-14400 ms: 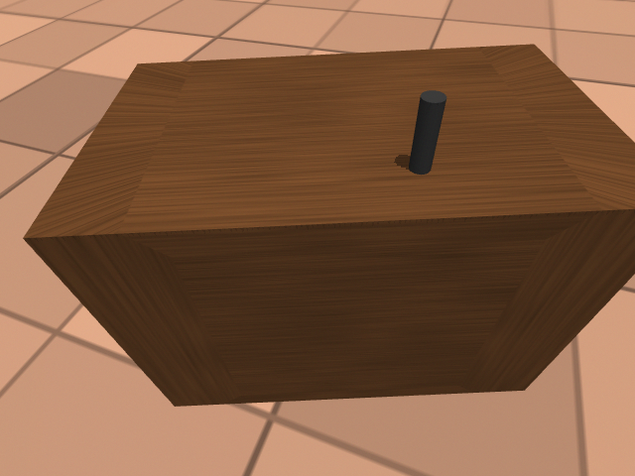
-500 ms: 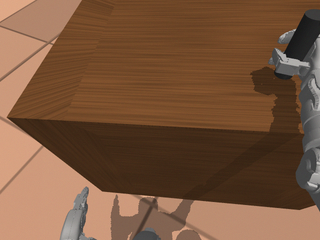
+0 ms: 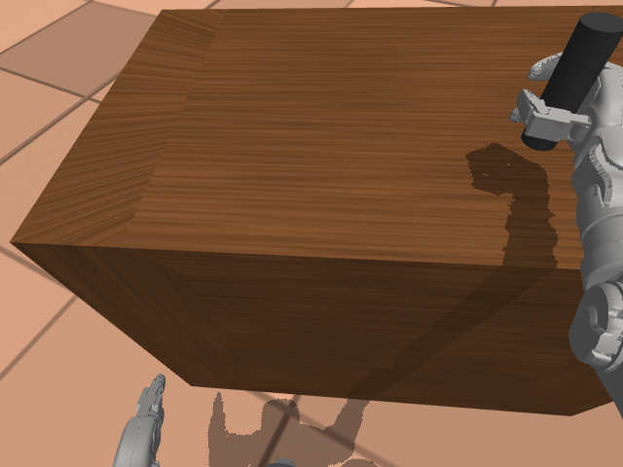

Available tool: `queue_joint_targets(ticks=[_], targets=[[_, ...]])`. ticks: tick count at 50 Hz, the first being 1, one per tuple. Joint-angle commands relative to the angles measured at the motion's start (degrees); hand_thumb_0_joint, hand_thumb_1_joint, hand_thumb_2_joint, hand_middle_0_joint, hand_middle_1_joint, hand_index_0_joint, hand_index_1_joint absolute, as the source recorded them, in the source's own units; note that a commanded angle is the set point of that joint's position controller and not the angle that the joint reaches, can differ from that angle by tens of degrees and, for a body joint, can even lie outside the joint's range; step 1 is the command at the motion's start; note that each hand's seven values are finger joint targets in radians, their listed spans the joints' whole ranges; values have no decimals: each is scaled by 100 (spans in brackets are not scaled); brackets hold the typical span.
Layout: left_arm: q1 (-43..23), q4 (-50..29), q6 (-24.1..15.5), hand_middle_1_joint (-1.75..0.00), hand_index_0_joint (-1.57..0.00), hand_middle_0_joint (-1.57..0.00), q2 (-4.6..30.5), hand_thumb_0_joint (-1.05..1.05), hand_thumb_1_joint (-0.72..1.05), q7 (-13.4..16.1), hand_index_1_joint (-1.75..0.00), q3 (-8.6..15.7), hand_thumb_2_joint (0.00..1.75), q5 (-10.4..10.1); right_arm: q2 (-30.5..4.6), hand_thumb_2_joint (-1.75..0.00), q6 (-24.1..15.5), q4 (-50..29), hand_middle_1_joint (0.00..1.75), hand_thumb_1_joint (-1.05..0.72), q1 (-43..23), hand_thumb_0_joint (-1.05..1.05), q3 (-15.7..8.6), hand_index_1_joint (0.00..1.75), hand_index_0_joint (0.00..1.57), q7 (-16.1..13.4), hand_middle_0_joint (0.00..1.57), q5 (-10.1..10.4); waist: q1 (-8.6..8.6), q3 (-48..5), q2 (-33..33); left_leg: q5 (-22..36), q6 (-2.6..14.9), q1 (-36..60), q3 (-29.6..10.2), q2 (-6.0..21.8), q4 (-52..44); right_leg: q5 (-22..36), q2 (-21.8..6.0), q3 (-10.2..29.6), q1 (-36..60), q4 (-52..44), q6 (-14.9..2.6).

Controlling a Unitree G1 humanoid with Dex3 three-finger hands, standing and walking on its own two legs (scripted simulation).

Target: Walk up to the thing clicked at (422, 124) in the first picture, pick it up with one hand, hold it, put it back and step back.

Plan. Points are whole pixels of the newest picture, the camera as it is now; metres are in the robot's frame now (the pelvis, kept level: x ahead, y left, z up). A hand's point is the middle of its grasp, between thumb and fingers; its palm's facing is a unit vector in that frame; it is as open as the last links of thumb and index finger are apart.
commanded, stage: settle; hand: right
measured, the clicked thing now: (566, 89) +0.51 -0.21 +0.20
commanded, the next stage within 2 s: lift in 0.10 s
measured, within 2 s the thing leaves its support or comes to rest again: neither
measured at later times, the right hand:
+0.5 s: hand (552, 88) +0.50 -0.19 +0.21, palm faces +0.13 +0.99 +0.00, open 5.3 cm
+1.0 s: hand out of the picture +0.40 -0.18 +0.28, palm faces +0.12 +0.99 -0.03, open 5.3 cm
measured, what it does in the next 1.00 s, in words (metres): stands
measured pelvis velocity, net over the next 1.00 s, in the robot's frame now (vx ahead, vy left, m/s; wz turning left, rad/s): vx -0.01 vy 0.01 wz -0.02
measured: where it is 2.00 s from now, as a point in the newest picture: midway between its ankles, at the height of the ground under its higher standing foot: outside the picture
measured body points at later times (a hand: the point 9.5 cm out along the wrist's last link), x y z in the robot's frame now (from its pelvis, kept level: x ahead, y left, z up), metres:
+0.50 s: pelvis +0.01 +0.00 +0.01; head +0.05 +0.01 +0.46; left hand +0.15 +0.26 -0.06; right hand +0.48 -0.24 +0.21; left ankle +0.02 +0.13 -0.71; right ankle -0.03 -0.13 -0.71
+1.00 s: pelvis -0.01 +0.01 +0.02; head -0.02 +0.04 +0.47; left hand +0.16 +0.27 -0.06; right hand +0.38 -0.23 +0.29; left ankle +0.02 +0.13 -0.71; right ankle -0.03 -0.13 -0.71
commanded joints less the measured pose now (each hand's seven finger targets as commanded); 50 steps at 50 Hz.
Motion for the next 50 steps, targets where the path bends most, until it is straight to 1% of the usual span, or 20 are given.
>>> queue_joint_targets(ticks=[1, 3, 6, 7, 9, 11, 15, 22, 24, 26, 29, 33, 34, 38, 40, 41, 42, 44, 47, 50], targets=[[-97, -996, -366, -5, -4, -6, 813, 0, -58, 94, -6, 327, 7, -51, -1464, -136, -373, -1322, 146, -66, -2999, 0, -118, 147, 143, 4, 142, 44, -33, -2693, -298, 2268, 167, 1753, 177, -100, -257, 2535, 128, -124, 1019, -450, -67], [332, -508, -314, -5, -5, -6, 663, 0, -57, 59, -6, 274, 7, -46, -1393, -138, -312, -1083, 148, -69, -2851, 0, -88, 148, 144, 8, 143, 26, -27, -2265, -411, 2199, 167, 1496, 188, -118, -316, 2611, 122, -128, 1014, -457, -52], [99, -526, -334, -5, -5, -6, 718, 0, -57, 17, -6, 339, 6, -19, -1374, -138, -275, -1217, 147, -72, -2961, 0, -79, 148, 144, 29, 143, 32, 11, -2330, -490, 2166, 175, 1418, 182, -121, -328, 2585, 112, -121, 1080, -474, -49], [-32, -617, -347, -5, -5, -6, 642, 0, -57, -10, -6, 224, 6, -3, -1368, -138, -277, -1347, 148, -69, -3027, 0, -107, 148, 144, 50, 143, 44, -24, -2461, -561, 2236, 179, 1509, 150, -102, -328, 2626, 133, -140, 1092, -449, -46], [-183, -701, -363, -5, -5, -6, 850, 0, -58, 26, -6, 460, 6, -26, -1481, -139, -272, -1526, 149, -68, -3182, 0, -152, 149, 143, 28, 142, 54, -2, -2655, -418, 2371, 161, 1753, 128, -79, -324, 2563, 150, -155, 1070, -467, -73], [-301, -781, -386, -6, -5, -6, 902, 0, -57, 52, -6, 493, 7, -35, -1321, -139, -260, -1691, 149, -62, -3232, 0, -16, 149, 144, 42, 142, 88, -10, -2770, -472, 2412, 173, 1796, 163, -91, -314, 2711, 132, -137, 1261, -494, -56], [-195, -900, -403, -5, -5, -5, 788, 0, -56, 83, -6, 317, 6, -64, -1296, -135, -177, -1842, 146, -62, -2981, 0, -49, 146, 142, 70, 141, 130, -157, -3008, -370, 2534, 184, 1983, 187, -101, -334, 2970, 125, -126, 1436, -533, -34], [219, -590, -331, -5, -5, -5, 730, 0, -56, 84, -6, 365, 6, -80, -1274, -134, 117, -2142, 146, -66, -2550, 0, -161, 146, 144, 30, 143, 185, -270, -2540, -229, 2924, 142, 2357, 136, -19, -427, 2881, 204, -231, 1167, -692, -78], [146, -521, -315, -5, -5, -5, 825, 0, -55, 80, -5, 530, 6, -79, -1257, -135, 209, -2411, 147, -67, -2492, 0, -164, 147, 145, -12, 144, 182, -338, -2452, -291, 2799, 159, 2239, 156, -32, -463, 2912, 189, -221, 1328, -739, -76], [-51, -717, -334, -5, -5, -5, 667, 0, -55, 61, -5, 340, 6, -77, -961, -135, 292, -2658, 146, -67, -2489, 0, 8, 146, 144, 13, 143, 209, -368, -2403, -280, 2540, 171, 2129, 213, -64, -530, 2928, 149, -172, 1479, -781, -65], [-185, -681, -366, -5, -5, -5, 643, 0, -55, 94, -5, 383, 6, -116, -874, -134, 462, -3067, 146, -67, -2380, 0, 70, 146, 144, 40, 143, 292, -475, -2279, -131, 2272, 157, 2215, 238, -58, -610, 2630, 148, -172, 1481, -885, -96], [-132, -811, -372, -5, -5, -5, 686, 0, -55, 103, -5, 403, 5, -148, -638, -133, 828, -3700, 145, -67, -1875, 0, 192, 145, 144, 131, 144, 394, -573, -2397, -102, 2475, 150, 2430, 235, -22, -635, 2801, 176, -199, 1662, -915, -105], [31, -639, -351, -5, -5, -5, 871, 0, -55, 132, -5, 599, 5, -148, -823, -133, 937, -3978, 145, -70, -1795, 0, 18, 145, 144, 148, 144, 437, -587, -2437, -45, 2582, 135, 2496, 236, -2, -646, 2812, 187, -208, 1684, -917, -122], [-71, -616, -361, -5, -4, -4, 698, 0, -54, 82, -5, 428, 5, -169, -583, -132, 1457, -4691, 145, -73, -1522, 0, 93, 145, 146, 114, 146, 537, -669, -2067, -124, 2346, 138, 2278, 320, -44, -752, 2963, 141, -158, 1963, -978, -97], [-27, -303, -313, -5, -4, -4, 790, 0, -54, 80, -5, 567, 5, -176, -668, -131, 1727, -4816, 145, -76, -1379, 0, 28, 145, 146, 68, 147, 547, -675, -1784, 25, 2141, 108, 2321, 280, 8, -872, 2415, 197, -214, 1774, -1090, -149], [-174, -262, -321, -5, -4, -4, 706, 0, -54, 71, -5, 454, 5, -190, -587, -131, 1863, -4876, 145, -76, -1229, 0, 43, 145, 146, 56, 147, 568, -709, -1542, 123, 2002, 81, 2257, 285, 21, -921, 2222, 204, -217, 1698, -1132, -172], [-283, -290, -363, -5, -4, -4, 796, 0, -54, 78, -5, 587, 5, -189, -427, -131, 1981, -5108, 144, -75, -1242, 0, 156, 144, 146, 52, 146, 603, -653, -1456, 88, 1801, 70, 2184, 312, 3, -962, 2079, 185, -200, 1801, -1198, -173], [-311, -256, -401, -5, -5, -4, 934, 0, -54, 93, -5, 730, 4, -198, -543, -132, 2168, -5388, 146, -74, -1315, 0, 86, 146, 146, 22, 147, 617, -600, -1475, 149, 1715, 48, 2162, 323, 7, -1010, 2003, 189, -192, 1946, -1216, -195], [-427, -54, -465, -5, -4, -4, 637, 0, -54, 40, -5, 427, 4, -214, -490, -129, 2449, -5718, 143, -72, -1129, 0, 141, 143, 145, 56, 145, 622, -734, -1278, 33, 1445, 49, 2204, 349, 22, -1078, 1794, 213, -176, 1890, -1291, -186], [-501, 5, -512, -5, -4, -4, 689, 0, -54, 18, -4, 497, 5, -231, -353, -129, 2747, -5904, 144, -72, -836, 0, 129, 144, 145, 109, 146, 700, -728, -1405, 116, 1657, 39, 2307, 369, 9, -1080, 2051, 205, -165, 2038, -1287, -185]])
